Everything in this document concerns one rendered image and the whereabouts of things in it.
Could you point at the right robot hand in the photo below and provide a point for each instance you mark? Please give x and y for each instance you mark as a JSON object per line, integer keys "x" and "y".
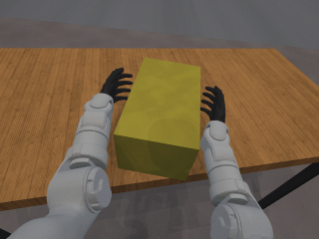
{"x": 217, "y": 107}

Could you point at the right robot upper arm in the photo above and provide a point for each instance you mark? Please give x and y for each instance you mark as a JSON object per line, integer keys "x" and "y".
{"x": 236, "y": 221}

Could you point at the carton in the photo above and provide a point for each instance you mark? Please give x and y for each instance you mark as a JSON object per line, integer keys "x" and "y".
{"x": 158, "y": 132}

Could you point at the left robot hand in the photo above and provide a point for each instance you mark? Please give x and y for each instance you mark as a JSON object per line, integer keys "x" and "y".
{"x": 112, "y": 84}

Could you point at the left robot upper arm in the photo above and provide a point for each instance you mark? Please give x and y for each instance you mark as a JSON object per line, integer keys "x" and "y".
{"x": 75, "y": 198}

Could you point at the table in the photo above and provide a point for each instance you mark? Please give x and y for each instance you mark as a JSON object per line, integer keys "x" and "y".
{"x": 271, "y": 111}

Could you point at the robot right forearm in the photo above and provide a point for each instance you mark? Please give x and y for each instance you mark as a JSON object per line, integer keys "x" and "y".
{"x": 226, "y": 183}

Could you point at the robot left forearm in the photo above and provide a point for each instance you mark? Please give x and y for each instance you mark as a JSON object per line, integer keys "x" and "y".
{"x": 92, "y": 136}

